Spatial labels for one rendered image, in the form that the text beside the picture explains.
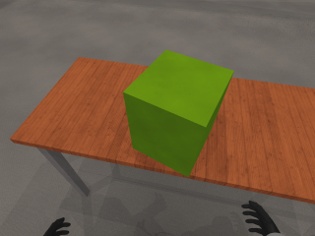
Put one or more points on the carton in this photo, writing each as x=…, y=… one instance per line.
x=172, y=107

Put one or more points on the table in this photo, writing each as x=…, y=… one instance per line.
x=262, y=141

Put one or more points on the robot left hand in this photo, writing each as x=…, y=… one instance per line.
x=59, y=223

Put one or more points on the robot right hand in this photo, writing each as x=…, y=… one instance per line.
x=264, y=221

